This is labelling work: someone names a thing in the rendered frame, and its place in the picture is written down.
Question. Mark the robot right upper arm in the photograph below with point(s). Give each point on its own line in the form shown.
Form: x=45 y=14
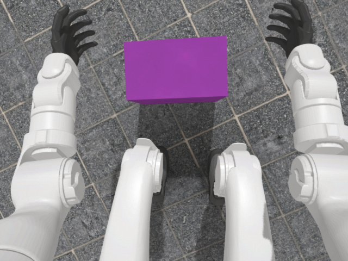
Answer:
x=320 y=181

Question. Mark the left robot hand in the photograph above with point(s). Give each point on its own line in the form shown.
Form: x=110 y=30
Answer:
x=63 y=39

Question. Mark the right robot thigh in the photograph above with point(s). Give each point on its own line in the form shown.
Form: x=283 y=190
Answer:
x=248 y=234

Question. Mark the robot left forearm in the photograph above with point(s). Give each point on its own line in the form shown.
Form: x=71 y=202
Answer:
x=53 y=113

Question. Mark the robot right forearm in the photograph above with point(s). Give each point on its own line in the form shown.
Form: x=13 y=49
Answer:
x=315 y=103

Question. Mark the robot left upper arm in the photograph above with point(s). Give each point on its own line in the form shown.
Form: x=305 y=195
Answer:
x=44 y=192

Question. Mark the right robot hand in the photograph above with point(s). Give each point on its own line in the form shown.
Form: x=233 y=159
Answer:
x=300 y=29

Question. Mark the left robot thigh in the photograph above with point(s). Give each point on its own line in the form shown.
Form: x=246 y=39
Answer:
x=127 y=237

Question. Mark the robot thigh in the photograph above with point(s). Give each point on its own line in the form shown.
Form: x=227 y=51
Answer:
x=127 y=237
x=248 y=234

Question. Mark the carton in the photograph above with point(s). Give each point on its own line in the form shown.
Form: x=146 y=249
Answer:
x=188 y=70

